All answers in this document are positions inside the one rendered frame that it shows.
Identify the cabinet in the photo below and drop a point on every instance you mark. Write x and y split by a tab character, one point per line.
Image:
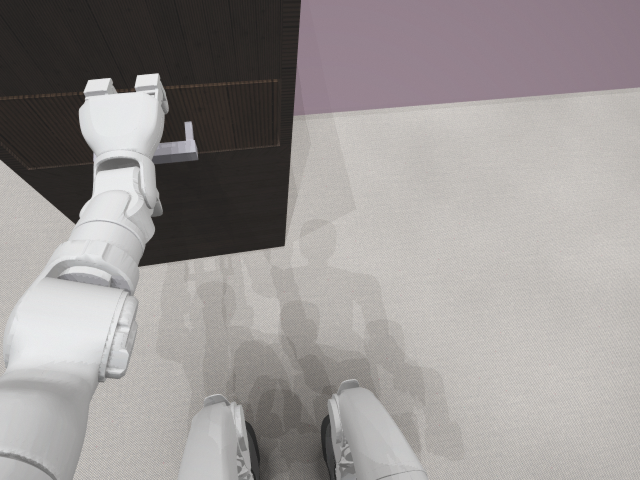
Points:
228	201

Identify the left robot hand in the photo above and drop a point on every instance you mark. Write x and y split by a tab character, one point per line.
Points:
132	121

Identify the drawer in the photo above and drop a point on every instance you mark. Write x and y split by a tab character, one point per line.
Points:
44	129

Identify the left robot upper arm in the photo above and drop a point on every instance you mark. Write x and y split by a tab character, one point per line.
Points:
70	337

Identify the left robot forearm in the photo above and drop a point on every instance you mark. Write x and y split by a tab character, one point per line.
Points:
108	241

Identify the handle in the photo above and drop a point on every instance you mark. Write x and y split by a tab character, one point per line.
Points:
179	151

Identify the right robot shin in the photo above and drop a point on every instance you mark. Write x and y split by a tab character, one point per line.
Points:
344	462

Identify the robot shin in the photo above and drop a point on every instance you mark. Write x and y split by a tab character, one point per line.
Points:
243	463
344	462

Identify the left robot shin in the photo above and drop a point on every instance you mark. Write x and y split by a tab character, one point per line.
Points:
243	463

